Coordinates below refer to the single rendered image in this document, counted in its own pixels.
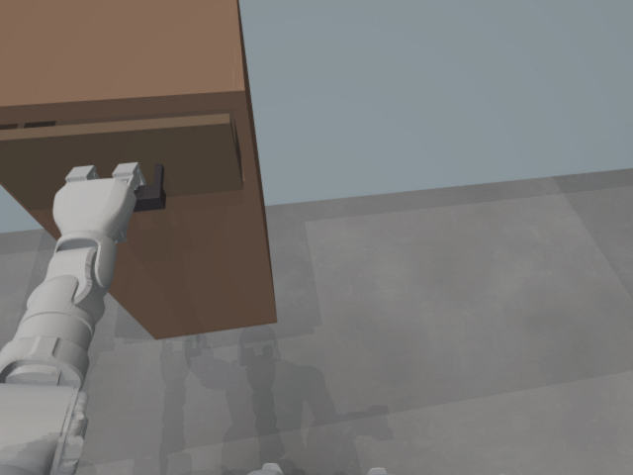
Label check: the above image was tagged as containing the handle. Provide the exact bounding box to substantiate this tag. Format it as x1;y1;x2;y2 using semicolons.
134;164;166;212

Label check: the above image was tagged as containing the cabinet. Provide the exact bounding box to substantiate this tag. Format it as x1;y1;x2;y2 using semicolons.
0;0;277;339

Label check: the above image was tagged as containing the left robot upper arm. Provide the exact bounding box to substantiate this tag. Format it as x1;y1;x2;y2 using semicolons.
0;383;89;475

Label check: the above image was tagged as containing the robot left forearm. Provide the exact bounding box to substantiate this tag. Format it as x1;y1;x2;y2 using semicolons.
0;232;118;392

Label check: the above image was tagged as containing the robot left hand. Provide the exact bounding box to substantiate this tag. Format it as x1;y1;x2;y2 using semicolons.
53;162;146;243

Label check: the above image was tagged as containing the left robot shin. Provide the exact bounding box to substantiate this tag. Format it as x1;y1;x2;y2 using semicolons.
261;463;283;473

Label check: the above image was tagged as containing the drawer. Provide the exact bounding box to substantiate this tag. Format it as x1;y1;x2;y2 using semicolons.
0;108;243;211

